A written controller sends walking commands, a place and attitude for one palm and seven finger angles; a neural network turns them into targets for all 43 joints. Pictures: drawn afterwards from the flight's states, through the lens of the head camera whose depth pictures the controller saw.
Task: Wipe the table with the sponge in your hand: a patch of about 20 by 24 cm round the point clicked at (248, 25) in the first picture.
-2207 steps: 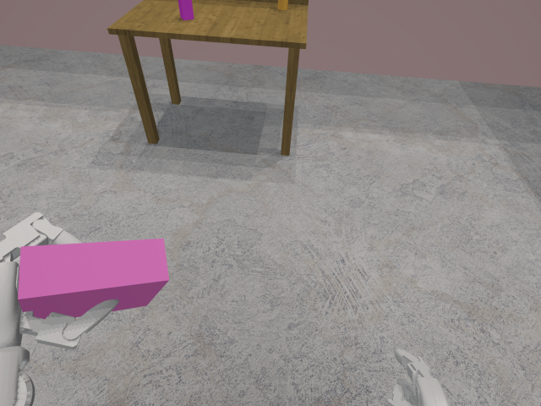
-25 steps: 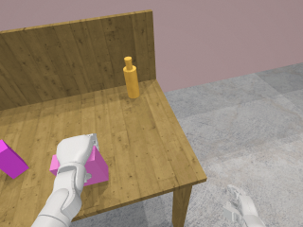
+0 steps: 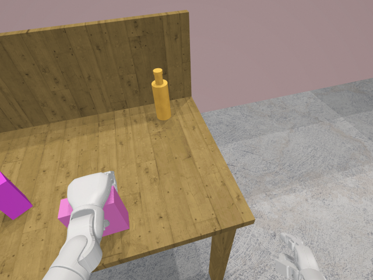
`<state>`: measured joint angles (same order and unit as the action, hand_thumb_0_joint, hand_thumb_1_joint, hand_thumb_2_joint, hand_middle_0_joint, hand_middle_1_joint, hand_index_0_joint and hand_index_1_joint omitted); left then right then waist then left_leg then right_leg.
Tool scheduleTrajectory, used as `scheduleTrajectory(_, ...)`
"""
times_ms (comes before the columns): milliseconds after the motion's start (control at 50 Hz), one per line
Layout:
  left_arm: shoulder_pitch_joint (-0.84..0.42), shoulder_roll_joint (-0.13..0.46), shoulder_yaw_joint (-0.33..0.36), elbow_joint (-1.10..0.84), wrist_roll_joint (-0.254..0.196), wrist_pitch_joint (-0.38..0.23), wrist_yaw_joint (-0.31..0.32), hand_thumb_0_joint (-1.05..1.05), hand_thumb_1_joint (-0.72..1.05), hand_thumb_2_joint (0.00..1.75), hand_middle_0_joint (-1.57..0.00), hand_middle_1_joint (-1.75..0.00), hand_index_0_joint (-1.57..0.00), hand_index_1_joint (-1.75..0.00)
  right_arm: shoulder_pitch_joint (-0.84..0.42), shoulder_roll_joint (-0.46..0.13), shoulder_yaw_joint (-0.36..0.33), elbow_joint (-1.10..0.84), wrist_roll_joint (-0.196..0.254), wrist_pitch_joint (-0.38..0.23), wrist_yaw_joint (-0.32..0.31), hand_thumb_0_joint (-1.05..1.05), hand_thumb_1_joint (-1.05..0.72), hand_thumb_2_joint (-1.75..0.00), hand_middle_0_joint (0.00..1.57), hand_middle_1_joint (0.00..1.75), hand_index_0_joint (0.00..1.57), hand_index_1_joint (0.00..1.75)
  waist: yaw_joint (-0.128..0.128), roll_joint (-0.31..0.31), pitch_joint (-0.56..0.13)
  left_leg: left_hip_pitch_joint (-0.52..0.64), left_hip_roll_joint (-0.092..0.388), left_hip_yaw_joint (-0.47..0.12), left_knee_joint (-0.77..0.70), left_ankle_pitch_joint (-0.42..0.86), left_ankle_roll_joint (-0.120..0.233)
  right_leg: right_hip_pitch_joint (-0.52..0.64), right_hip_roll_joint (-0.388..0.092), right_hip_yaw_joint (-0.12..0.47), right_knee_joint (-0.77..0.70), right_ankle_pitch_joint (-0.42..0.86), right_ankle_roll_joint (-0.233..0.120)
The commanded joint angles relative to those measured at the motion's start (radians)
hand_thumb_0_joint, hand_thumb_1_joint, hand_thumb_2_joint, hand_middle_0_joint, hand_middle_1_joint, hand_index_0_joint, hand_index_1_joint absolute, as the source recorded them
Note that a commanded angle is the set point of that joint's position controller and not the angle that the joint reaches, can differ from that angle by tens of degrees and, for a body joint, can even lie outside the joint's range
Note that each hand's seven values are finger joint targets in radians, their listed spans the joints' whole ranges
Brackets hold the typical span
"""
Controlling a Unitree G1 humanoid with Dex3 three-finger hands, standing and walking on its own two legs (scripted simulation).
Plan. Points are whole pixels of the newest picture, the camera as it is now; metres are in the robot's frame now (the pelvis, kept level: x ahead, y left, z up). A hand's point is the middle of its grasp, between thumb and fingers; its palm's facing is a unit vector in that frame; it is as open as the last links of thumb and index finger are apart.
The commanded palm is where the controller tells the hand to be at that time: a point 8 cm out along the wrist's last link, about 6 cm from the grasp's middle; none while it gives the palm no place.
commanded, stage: wipe forward along the first lane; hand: left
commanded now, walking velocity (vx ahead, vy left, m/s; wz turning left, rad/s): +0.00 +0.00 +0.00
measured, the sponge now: (100, 219) +0.26 +0.26 -0.05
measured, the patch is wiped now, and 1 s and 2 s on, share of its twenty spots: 0.10 0.20 0.25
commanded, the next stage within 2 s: slide across to the middle lane in 1.64 s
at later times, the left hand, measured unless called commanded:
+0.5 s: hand (99, 183) +0.33 +0.27 +0.01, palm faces -0.13 -0.03 -0.99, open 9.2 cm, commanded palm +0.30 +0.26 +0.05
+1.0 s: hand (98, 170) +0.36 +0.29 +0.01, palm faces -0.12 +0.00 -0.99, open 9.1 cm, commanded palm +0.35 +0.28 +0.04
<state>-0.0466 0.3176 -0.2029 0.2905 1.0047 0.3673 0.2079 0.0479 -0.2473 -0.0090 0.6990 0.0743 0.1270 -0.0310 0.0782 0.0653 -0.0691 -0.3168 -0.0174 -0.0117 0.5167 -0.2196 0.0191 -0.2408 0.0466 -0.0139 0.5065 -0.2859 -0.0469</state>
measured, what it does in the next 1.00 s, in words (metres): stands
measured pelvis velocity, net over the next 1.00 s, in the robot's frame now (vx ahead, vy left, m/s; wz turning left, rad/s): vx -0.01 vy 0.01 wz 0.01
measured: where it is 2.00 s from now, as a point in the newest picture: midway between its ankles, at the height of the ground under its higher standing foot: outside the picture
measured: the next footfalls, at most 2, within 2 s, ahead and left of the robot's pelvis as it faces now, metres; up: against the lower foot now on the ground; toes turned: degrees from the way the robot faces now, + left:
none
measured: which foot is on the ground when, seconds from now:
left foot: down 0.00-1.00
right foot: down 0.00-1.00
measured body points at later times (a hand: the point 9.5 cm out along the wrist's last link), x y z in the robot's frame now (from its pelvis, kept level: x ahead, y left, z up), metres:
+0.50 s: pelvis +0.00 +0.00 -0.01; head +0.01 -0.02 +0.44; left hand +0.33 +0.27 +0.06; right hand +0.16 -0.25 -0.12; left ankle +0.03 +0.11 -0.74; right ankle -0.01 -0.09 -0.74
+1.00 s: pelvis -0.01 +0.01 -0.01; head +0.02 +0.00 +0.44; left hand +0.37 +0.29 +0.06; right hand +0.14 -0.25 -0.13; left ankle +0.03 +0.11 -0.74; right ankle -0.01 -0.09 -0.74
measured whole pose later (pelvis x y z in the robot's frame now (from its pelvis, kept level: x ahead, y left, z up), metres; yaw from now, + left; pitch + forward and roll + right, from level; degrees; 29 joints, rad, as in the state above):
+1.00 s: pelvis -0.01 +0.01 -0.01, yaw +0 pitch +9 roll -2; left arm -0.51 0.41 -0.12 0.82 1.03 0.26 0.23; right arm 0.15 -0.26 -0.02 0.71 0.09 0.18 -0.05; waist 0.00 0.05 -0.12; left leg -0.55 -0.01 -0.03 0.64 -0.25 0.03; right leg -0.46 0.05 -0.03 0.60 -0.30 -0.04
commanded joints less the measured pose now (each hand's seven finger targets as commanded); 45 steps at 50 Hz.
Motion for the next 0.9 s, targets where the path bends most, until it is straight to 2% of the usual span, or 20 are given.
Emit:
scheduleTrajectory(0, -0.236, 0.115, 0.054, -0.123, 0.008, 0.015, 0.027, 0.0, 0.1, 1.3, -1.2, -1.6, -1.2, -1.6, -0.191, -0.11, -0.034, -0.171, 0.0, -0.047, -0.009, 0.0, -0.9, -0.9, 0.2, 0.3, 0.2, 0.3, -0.003, -0.06, -0.172, 0.122, -0.01, -0.044, -0.04, 0.125, 0.029, -0.025, -0.018, 0.062, -0.087, 0.19, -0.028)
scheduleTrajectory(40, -0.261, 0.178, 0.108, -0.079, 0.011, 0.02, 0.028, 0.0, 0.1, 1.3, -1.2, -1.6, -1.2, -1.6, -0.182, -0.121, -0.032, -0.156, -0.001, -0.039, -0.015, 0.0, -0.9, -0.9, 0.2, 0.3, 0.2, 0.3, -0.003, -0.064, -0.163, 0.108, -0.011, -0.055, -0.045, 0.102, 0.025, -0.035, -0.011, 0.074, -0.09, 0.158, -0.031)
scheduleTrajectory(60, -0.302, 0.127, 0.06, -0.076, 0.007, 0.02, 0.023, 0.0, 0.1, 1.3, -1.2, -1.6, -1.2, -1.6, -0.176, -0.112, -0.029, -0.162, 0.002, -0.037, -0.018, 0.0, -0.9, -0.9, 0.2, 0.3, 0.2, 0.3, -0.02, -0.075, -0.155, 0.103, -0.008, -0.044, -0.041, 0.088, 0.03, -0.047, -0.015, 0.059, -0.089, 0.148, -0.025)
scheduleTrajectory(100, -0.363, 0.13, 0.052, -0.042, 0.012, 0.012, 0.021, 0.0, 0.1, 1.3, -1.2, -1.6, -1.2, -1.6, -0.172, -0.113, -0.028, -0.155, 0.003, -0.036, -0.021, 0.0, -0.9, -0.9, 0.2, 0.3, 0.2, 0.3, -0.03, -0.089, -0.13, 0.087, -0.01, -0.045, -0.04, 0.057, 0.03, -0.076, -0.017, 0.059, -0.094, 0.118, -0.023)
scheduleTrajectory(140, -0.373, 0.202, 0.119, 0.014, 0.018, 0.01, 0.023, 0.0, 0.1, 1.3, -1.2, -1.6, -1.2, -1.6, -0.161, -0.126, -0.03, -0.139, 0.002, -0.031, -0.027, 0.0, -0.9, -0.9, 0.2, 0.3, 0.2, 0.3, -0.019, -0.093, -0.129, 0.079, -0.012, -0.05, -0.042, 0.041, 0.029, -0.079, -0.013, 0.076, -0.099, 0.095, -0.027)
scheduleTrajectory(160, -0.38, 0.136, 0.062, 0.013, 0.009, 0.005, 0.017, 0.0, 0.1, 1.3, -1.2, -1.6, -1.2, -1.6, -0.151, -0.116, -0.028, -0.153, 0.003, -0.032, -0.031, 0.0, -0.9, -0.9, 0.2, 0.3, 0.2, 0.3, -0.032, -0.092, -0.144, 0.075, -0.013, -0.038, -0.035, 0.041, 0.034, -0.072, -0.018, 0.056, -0.092, 0.1, -0.021)
scheduleTrajectory(240, -0.415, 0.217, 0.129, 0.124, 0.013, -0.008, 0.009, 0.0, 0.1, 1.3, -1.2, -1.6, -1.2, -1.6, -0.123, -0.134, -0.029, -0.129, 0.002, -0.023, -0.036, 0.0, -0.9, -0.9, 0.2, 0.3, 0.2, 0.3, -0.032, -0.112, -0.148, 0.039, -0.017, -0.036, -0.024, 0.036, 0.029, -0.073, -0.018, 0.081, -0.091, 0.124, -0.021)
scheduleTrajectory(300, -0.477, 0.187, 0.089, 0.188, 0.013, -0.022, -0.002, 0.0, 0.1, 1.3, -1.2, -1.6, -1.2, -1.6, -0.098, -0.13, -0.026, -0.129, 0.008, -0.021, -0.04, 0.0, -0.9, -0.9, 0.2, 0.3, 0.2, 0.3, -0.054, -0.12, -0.141, 0.008, -0.019, -0.025, -0.007, 0.026, 0.033, -0.091, -0.026, 0.07, -0.086, 0.132, -0.013)
scheduleTrajectory(340, -0.479, 0.25, 0.146, 0.222, 0.025, -0.034, 0.0, 0.0, 0.1, 1.3, -1.2, -1.6, -1.2, -1.6, -0.079, -0.142, -0.034, -0.119, 0.004, -0.017, -0.039, 0.0, -0.9, -0.9, 0.2, 0.3, 0.2, 0.3, -0.042, -0.105, -0.164, -0.001, -0.019, -0.033, -0.002, 0.027, 0.031, -0.09, -0.021, 0.082, -0.078, 0.127, -0.019)
scheduleTrajectory(400, -0.46, 0.172, 0.084, 0.219, 0.022, -0.061, -0.005, 0.0, 0.1, 1.3, -1.2, -1.6, -1.2, -1.6, -0.061, -0.134, -0.039, -0.137, 0.007, -0.021, -0.031, 0.0, -0.9, -0.9, 0.2, 0.3, 0.2, 0.3, -0.048, -0.086, -0.217, 0.007, -0.016, -0.023, 0.025, 0.085, 0.033, -0.08, -0.026, 0.063, -0.052, 0.214, -0.018)
scheduleTrajectory(440, -0.414, 0.221, 0.144, 0.267, 0.018, -0.065, 0.002, 0.0, 0.1, 1.3, -1.2, -1.6, -1.2, -1.6, -0.047, -0.146, -0.045, -0.129, 0.005, -0.017, -0.028, 0.0, -0.9, -0.9, 0.2, 0.3, 0.2, 0.3, -0.037, -0.107, -0.212, -0.017, -0.015, -0.03, 0.029, 0.09, 0.032, -0.074, -0.021, 0.077, -0.051, 0.237, -0.021)
scheduleTrajectory(460, -0.443, 0.177, 0.098, 0.253, 0.013, -0.072, 0.0, 0.0, 0.1, 1.3, -1.2, -1.6, -1.2, -1.6, -0.041, -0.141, -0.043, -0.136, 0.006, -0.015, -0.028, 0.0, -0.9, -0.9, 0.2, 0.3, 0.2, 0.3, -0.056, -0.111, -0.211, -0.022, -0.013, -0.023, 0.035, 0.09, 0.036, -0.08, -0.026, 0.064, -0.046, 0.247, -0.015)
scheduleTrajectory(500, -0.437, 0.169, 0.101, 0.266, 0.006, -0.077, 0.008, 0.0, 0.1, 1.3, -1.2, -1.6, -1.2, -1.6, -0.034, -0.143, -0.049, -0.136, 0.007, -0.015, -0.025, 0.0, -0.9, -0.9, 0.2, 0.3, 0.2, 0.3, -0.056, -0.152, -0.212, -0.041, -0.011, -0.021, 0.039, 0.087, 0.036, -0.083, -0.027, 0.065, -0.043, 0.257, -0.01)
scheduleTrajectory(540, -0.438, 0.245, 0.175, 0.294, 0.009, -0.079, 0.021, 0.0, 0.1, 1.3, -1.2, -1.6, -1.2, -1.6, -0.025, -0.157, -0.053, -0.123, 0.006, -0.01, -0.025, 0.0, -0.9, -0.9, 0.2, 0.3, 0.2, 0.3, -0.048, -0.17, -0.204, -0.061, -0.01, -0.028, 0.04, 0.084, 0.036, -0.082, -0.024, 0.078, -0.04, 0.263, -0.014)
scheduleTrajectory(560, -0.461, 0.195, 0.127, 0.276, 0.004, -0.085, 0.022, 0.0, 0.1, 1.3, -1.2, -1.6, -1.2, -1.6, -0.016, -0.151, -0.053, -0.131, 0.006, -0.01, -0.027, 0.0, -0.9, -0.9, 0.2, 0.3, 0.2, 0.3, -0.066, -0.17, -0.211, -0.057, -0.007, -0.016, 0.045, 0.092, 0.04, -0.079, -0.029, 0.058, -0.034, 0.281, -0.007)
scheduleTrajectory(600, -0.449, 0.2, 0.133, 0.304, 0.008, -0.083, 0.028, 0.0, 0.1, 1.3, -1.2, -1.6, -1.2, -1.6, -0.015, -0.152, -0.055, -0.125, 0.01, -0.011, -0.024, 0.0, -0.9, -0.9, 0.2, 0.3, 0.2, 0.3, -0.064, -0.171, -0.204, -0.069, -0.009, -0.01, 0.053, 0.094, 0.039, -0.087, -0.031, 0.067, -0.034, 0.295, -0.005)
scheduleTrajectory(640, -0.47, 0.252, 0.169, 0.331, 0.016, -0.072, 0.031, 0.0, 0.1, 1.3, -1.2, -1.6, -1.2, -1.6, -0.012, -0.162, -0.054, -0.115, 0.011, -0.005, -0.026, 0.0, -0.9, -0.9, 0.2, 0.3, 0.2, 0.3, -0.06, -0.157, -0.192, -0.081, -0.009, -0.022, 0.045, 0.075, 0.036, -0.104, -0.026, 0.075, -0.037, 0.254, -0.011)
scheduleTrajectory(660, -0.534, 0.215, 0.118, 0.321, 0.02, -0.075, 0.03, 0.0, 0.1, 1.3, -1.2, -1.6, -1.2, -1.6, -0.006, -0.155, -0.052, -0.117, 0.011, -0.003, -0.026, 0.0, -0.9, -0.9, 0.2, 0.3, 0.2, 0.3, -0.083, -0.139, -0.188, -0.074, -0.005, -0.015, 0.047, 0.064, 0.039, -0.123, -0.03, 0.059, -0.035, 0.23, -0.006)
scheduleTrajectory(740, -0.59, 0.271, 0.154, 0.381, 0.033, -0.069, 0.029, 0.0, 0.1, 1.3, -1.2, -1.6, -1.2, -1.6, 0.005, -0.16, -0.052, -0.106, 0.013, 0.003, -0.029, 0.0, -0.9, -0.9, 0.2, 0.3, 0.2, 0.3, -0.078, -0.118, -0.179, -0.072, -0.001, -0.028, 0.042, 0.036, 0.038, -0.16, -0.024, 0.052, -0.044, 0.148, -0.012)
scheduleTrajectory(880, -0.657, 0.236, 0.118, 0.446, 0.041, -0.098, 0.033, 0.0, 0.1, 1.3, -1.2, -1.6, -1.2, -1.6, 0.04, -0.15, -0.054, -0.11, 0.012, 0.011, -0.028, 0.0, -0.9, -0.9, 0.2, 0.3, 0.2, 0.3, -0.091, -0.11, -0.232, -0.064, 0.007, -0.032, 0.059, 0.041, 0.037, -0.191, -0.02, 0.028, -0.026, 0.122, -0.011)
